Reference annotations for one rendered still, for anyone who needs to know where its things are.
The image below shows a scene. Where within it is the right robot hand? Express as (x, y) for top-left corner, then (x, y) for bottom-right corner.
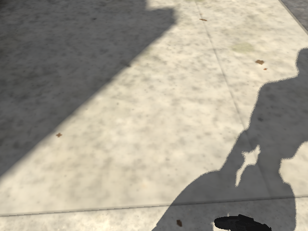
(214, 214), (271, 231)

